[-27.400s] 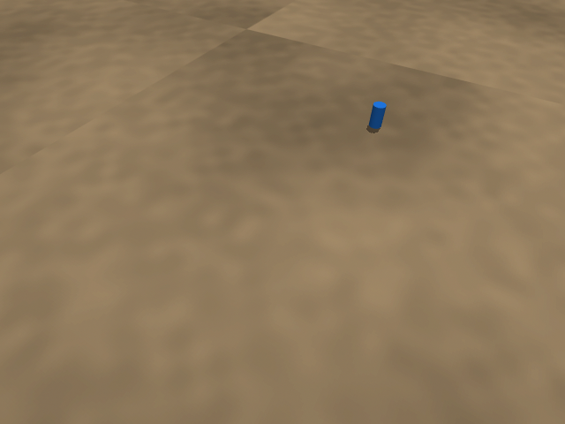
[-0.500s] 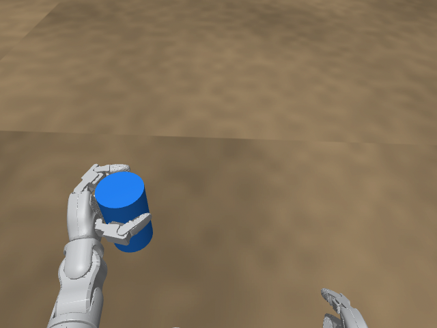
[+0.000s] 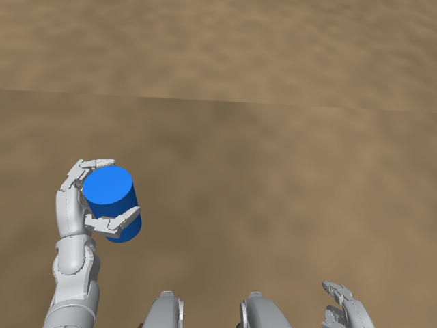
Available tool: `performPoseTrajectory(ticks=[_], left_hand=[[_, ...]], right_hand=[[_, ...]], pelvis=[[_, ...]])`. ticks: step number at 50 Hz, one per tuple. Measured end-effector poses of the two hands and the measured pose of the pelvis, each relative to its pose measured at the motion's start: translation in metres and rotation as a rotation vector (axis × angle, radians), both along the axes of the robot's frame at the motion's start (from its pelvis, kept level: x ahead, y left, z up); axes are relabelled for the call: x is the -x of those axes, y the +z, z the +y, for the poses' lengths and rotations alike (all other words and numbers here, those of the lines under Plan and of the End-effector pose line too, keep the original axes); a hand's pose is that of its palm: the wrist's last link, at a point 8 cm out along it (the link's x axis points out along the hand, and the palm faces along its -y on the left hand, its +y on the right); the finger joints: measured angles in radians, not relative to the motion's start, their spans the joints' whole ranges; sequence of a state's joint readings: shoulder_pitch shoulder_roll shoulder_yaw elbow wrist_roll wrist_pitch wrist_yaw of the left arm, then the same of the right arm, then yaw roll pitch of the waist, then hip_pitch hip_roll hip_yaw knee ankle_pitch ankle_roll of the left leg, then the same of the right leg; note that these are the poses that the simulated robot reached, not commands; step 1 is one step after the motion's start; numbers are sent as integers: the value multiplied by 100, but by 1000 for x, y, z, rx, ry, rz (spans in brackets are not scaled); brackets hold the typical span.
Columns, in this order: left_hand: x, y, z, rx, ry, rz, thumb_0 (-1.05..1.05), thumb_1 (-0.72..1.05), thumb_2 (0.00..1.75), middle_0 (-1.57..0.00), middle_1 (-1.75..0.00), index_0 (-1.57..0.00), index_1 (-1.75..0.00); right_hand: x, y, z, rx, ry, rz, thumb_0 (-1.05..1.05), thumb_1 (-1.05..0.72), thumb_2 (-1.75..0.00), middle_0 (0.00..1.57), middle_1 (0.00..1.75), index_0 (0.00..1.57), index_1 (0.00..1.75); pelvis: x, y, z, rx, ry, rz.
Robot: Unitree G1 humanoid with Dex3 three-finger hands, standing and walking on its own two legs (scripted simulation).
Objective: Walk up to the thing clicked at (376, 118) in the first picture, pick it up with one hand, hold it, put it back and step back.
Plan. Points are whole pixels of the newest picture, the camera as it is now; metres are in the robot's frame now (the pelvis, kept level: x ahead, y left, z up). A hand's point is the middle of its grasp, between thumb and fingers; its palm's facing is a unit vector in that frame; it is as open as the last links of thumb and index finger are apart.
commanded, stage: crouch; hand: left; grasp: from the side
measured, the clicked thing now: (115, 206) +0.35 +0.19 -0.03
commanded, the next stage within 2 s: lower in 1.44 s
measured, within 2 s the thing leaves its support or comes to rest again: neither
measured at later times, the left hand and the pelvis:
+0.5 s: hand (129, 228) +0.38 +0.21 -0.24, palm faces +0.24 -0.97 -0.03, open 10.9 cm; pelvis -0.05 +0.00 -0.21, yaw -3 degrees
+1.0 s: hand (136, 238) +0.40 +0.22 -0.40, palm faces +0.24 -0.97 -0.01, open 10.9 cm; pelvis -0.07 +0.00 -0.34, yaw -7 degrees
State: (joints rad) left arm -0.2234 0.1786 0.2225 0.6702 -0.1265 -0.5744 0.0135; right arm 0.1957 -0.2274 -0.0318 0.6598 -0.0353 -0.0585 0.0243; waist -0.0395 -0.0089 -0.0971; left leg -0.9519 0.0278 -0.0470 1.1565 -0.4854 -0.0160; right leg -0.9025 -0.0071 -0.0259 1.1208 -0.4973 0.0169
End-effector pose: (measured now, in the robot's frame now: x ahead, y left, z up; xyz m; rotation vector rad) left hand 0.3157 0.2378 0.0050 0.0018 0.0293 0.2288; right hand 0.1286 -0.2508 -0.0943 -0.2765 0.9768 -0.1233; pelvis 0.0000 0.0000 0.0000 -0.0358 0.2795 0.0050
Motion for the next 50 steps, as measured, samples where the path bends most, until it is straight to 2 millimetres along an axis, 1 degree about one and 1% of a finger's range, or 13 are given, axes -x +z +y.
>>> performPoseTrajectory(ticks=[3, 8, 16, 22, 29, 34, 40, 45, 50], left_hand=[[-6, -30, 3, -7, -2, -22, 1, -42, 101, -71, -97, -64, -94], [-17, -84, 6, -15, -6, -36, 1, -42, 101, -72, -97, -64, -94], [-26, -164, 14, -18, 16, -30, 1, -42, 101, -72, -97, -64, -94], [-29, -219, 20, -23, 20, -19, 1, -42, 101, -72, -96, -65, -94], [-30, -284, 25, -24, 23, -7, 1, -42, 102, -72, -96, -65, -93], [-32, -323, 29, -27, 23, -8, 1, -43, 102, -72, -96, -65, -93], [-37, -358, 31, -24, 21, -4, 1, -43, 102, -73, -96, -65, -93], [-43, -380, 32, -20, 14, -2, 1, -43, 102, -73, -96, -65, -93], [-49, -399, 33, -8, 9, -1, 1, -43, 102, -73, -95, -65, -93]], right_hand=[[6, -26, -5, 12, 2, 26, 1, -90, -90, 20, 30, 20, 30], [15, -77, -10, 20, 8, 76, 1, -90, -90, 20, 30, 20, 30], [28, -157, -6, 1, 27, 152, 1, -91, -91, 20, 30, 20, 30], [44, -207, -4, 1, 45, 198, 1, -92, -91, 20, 30, 20, 30], [70, -257, -8, 29, 52, 249, 0, -92, -91, 20, 30, 20, 30], [90, -290, -13, 48, 44, 294, 0, -92, -91, 20, 30, 20, 30], [111, -320, -16, 63, 37, 344, 0, -93, -91, 20, 30, 20, 30], [119, -337, -18, 77, 40, 369, 0, -93, -91, 20, 30, 20, 30], [121, -346, -21, 98, 56, 383, 0, -93, -91, 20, 30, 20, 30]], pelvis=[[4, -25, 0, 5, -3, 63], [10, -73, 0, 14, -11, 156], [24, -141, 0, 21, -27, 249], [39, -187, 0, 28, -36, 283], [54, -241, 1, 37, -46, 288], [62, -275, 1, 41, -54, 273], [68, -308, 1, 44, -63, 250], [69, -327, 1, 51, -73, 235], [68, -341, 2, 62, -84, 220]])
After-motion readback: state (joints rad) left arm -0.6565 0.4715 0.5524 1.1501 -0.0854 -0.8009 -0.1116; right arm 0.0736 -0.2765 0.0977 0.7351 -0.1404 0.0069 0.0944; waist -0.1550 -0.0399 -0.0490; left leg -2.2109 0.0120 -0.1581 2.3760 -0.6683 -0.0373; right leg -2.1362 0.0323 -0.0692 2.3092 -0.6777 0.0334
